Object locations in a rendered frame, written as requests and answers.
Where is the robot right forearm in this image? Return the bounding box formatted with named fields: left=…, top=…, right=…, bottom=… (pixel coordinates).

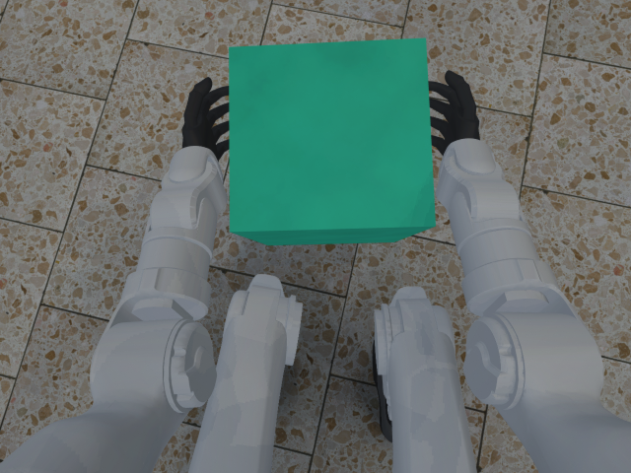
left=436, top=138, right=603, bottom=389

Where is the carton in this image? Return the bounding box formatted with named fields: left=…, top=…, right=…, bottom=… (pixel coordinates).
left=229, top=37, right=436, bottom=245

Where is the robot left hand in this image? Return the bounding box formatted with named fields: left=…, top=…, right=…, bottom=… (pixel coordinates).
left=181, top=77, right=230, bottom=162

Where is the robot left upper arm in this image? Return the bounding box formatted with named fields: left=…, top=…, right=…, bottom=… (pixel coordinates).
left=0, top=318, right=217, bottom=473

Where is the robot right thigh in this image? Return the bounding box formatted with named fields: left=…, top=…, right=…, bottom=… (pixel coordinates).
left=375, top=299, right=477, bottom=473

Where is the robot right hand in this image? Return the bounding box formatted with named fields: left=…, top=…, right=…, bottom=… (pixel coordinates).
left=428, top=70, right=480, bottom=155

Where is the right robot shin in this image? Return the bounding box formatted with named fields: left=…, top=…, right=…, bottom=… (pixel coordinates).
left=382, top=287, right=456, bottom=421

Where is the robot left forearm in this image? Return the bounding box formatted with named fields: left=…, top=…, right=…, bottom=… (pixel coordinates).
left=90, top=146, right=228, bottom=396

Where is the robot right upper arm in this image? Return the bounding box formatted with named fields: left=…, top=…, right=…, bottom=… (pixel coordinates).
left=463, top=311, right=631, bottom=473

